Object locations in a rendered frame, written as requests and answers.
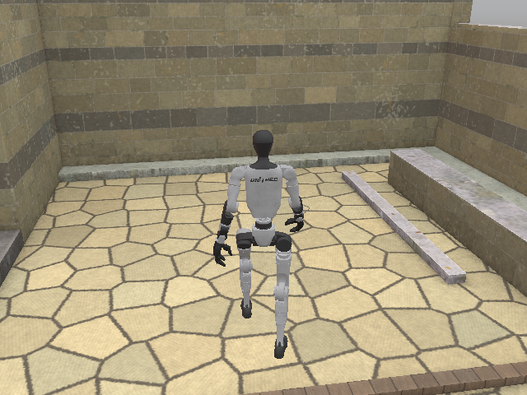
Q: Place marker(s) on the robot left upper arm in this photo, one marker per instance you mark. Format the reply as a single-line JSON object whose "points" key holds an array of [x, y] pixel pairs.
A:
{"points": [[237, 174]]}

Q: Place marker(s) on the left robot forearm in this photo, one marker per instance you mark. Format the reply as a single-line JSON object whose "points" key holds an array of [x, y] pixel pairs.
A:
{"points": [[224, 226]]}

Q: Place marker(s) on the robot left foot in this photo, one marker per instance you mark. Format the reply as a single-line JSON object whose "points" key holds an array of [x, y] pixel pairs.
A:
{"points": [[246, 312]]}

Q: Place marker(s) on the robot right foot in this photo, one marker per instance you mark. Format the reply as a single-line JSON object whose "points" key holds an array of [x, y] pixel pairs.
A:
{"points": [[279, 350]]}

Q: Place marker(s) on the right robot forearm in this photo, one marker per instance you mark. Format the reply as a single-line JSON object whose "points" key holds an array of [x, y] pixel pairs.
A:
{"points": [[298, 212]]}

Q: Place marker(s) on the robot left hand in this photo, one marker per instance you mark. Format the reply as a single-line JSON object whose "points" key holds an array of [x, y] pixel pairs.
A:
{"points": [[217, 252]]}

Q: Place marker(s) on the robot right upper arm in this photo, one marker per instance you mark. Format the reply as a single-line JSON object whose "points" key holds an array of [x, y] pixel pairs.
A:
{"points": [[292, 185]]}

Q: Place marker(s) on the robot foot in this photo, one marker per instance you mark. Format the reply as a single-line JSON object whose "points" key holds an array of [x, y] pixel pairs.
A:
{"points": [[246, 312], [279, 350]]}

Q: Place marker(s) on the robot right hand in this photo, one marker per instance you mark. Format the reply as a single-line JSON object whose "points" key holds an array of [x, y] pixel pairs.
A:
{"points": [[291, 221]]}

